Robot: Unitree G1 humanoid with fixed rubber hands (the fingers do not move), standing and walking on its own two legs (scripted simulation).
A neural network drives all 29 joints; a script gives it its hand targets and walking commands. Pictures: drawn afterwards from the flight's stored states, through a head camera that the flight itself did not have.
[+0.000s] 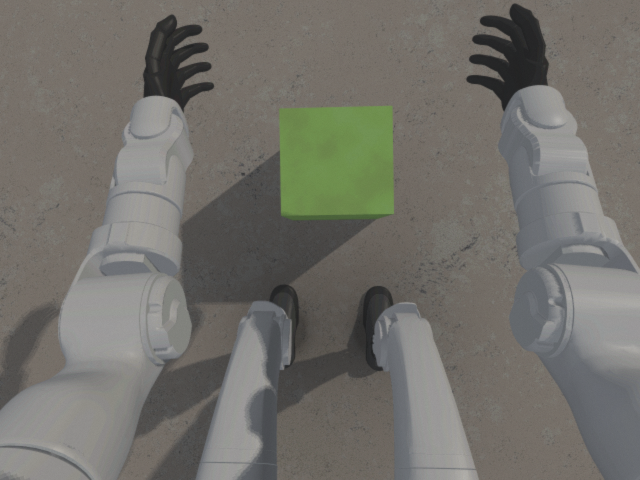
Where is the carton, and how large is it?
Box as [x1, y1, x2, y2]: [279, 106, 393, 219]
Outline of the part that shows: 392,107 360,106 279,108 281,215 291,219 378,218 393,213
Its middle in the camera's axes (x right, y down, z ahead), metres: +0.04 -0.14 +0.84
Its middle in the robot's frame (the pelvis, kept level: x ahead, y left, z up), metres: +0.49 +0.00 -0.52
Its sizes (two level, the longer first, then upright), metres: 0.210 0.200 0.250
